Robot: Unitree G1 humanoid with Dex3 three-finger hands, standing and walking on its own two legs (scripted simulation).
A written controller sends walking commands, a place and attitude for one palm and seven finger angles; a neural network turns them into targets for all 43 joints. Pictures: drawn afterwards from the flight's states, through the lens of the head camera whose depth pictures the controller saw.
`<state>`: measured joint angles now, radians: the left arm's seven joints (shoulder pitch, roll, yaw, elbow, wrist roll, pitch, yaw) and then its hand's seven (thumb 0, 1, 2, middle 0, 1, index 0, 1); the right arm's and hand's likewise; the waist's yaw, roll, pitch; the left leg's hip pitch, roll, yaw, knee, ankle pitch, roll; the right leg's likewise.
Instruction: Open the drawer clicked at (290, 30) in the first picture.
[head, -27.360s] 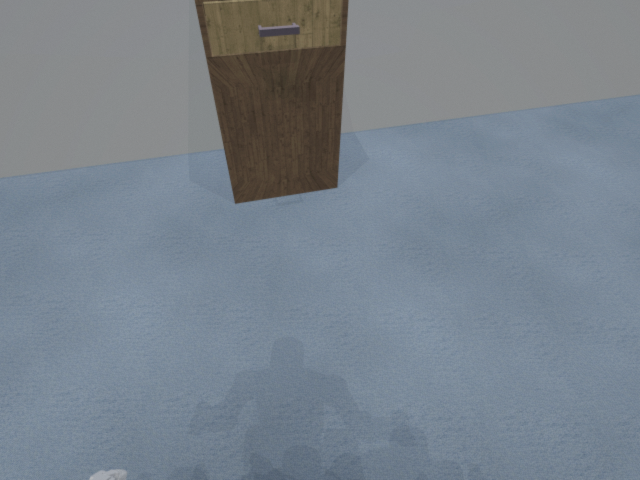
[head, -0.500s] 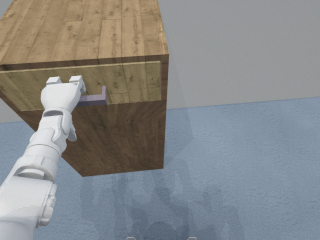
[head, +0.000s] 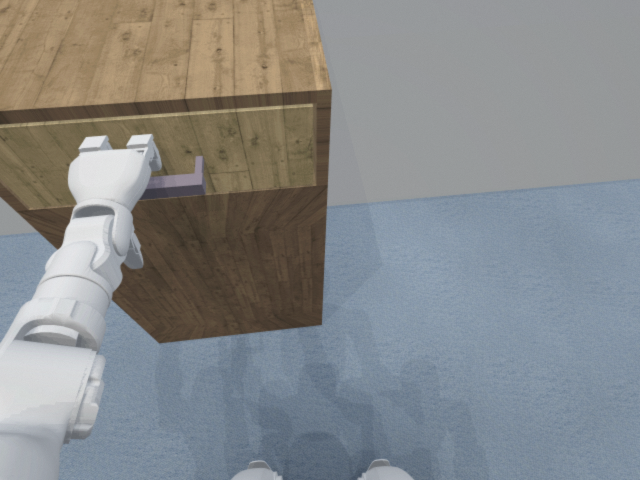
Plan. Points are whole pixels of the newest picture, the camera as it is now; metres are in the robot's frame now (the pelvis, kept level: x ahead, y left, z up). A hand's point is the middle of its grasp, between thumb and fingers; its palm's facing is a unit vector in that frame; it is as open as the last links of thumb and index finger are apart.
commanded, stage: lift the fingers back up to retry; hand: left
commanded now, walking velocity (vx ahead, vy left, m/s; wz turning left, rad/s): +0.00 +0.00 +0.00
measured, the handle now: (157, 176) +0.52 +0.23 +0.04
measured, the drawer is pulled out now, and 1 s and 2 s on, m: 0.00 0.00 0.00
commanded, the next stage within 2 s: re-aim the fingers above the handle in 0.86 s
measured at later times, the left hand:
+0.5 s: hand (126, 190) +0.47 +0.25 +0.06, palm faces +0.00 -0.02 -1.00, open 13.8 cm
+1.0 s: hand (120, 188) +0.45 +0.24 +0.09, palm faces -0.05 -0.03 -1.00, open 13.8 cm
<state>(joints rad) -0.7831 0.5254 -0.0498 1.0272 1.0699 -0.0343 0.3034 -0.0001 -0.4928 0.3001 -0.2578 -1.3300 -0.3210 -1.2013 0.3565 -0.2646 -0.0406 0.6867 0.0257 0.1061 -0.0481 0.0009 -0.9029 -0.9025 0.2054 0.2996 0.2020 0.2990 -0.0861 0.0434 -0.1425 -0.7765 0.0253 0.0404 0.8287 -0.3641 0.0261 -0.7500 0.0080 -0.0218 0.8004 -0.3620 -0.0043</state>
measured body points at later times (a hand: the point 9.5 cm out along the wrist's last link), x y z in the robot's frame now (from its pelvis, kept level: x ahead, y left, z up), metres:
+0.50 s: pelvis +0.02 +0.01 +0.01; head +0.09 +0.00 +0.46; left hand +0.47 +0.25 +0.12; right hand +0.06 -0.27 -0.12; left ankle +0.01 +0.10 -0.70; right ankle +0.01 -0.12 -0.70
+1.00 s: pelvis +0.04 -0.01 +0.02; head +0.08 -0.03 +0.47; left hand +0.45 +0.24 +0.15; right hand +0.14 -0.27 -0.11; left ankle +0.01 +0.10 -0.70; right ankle +0.01 -0.12 -0.70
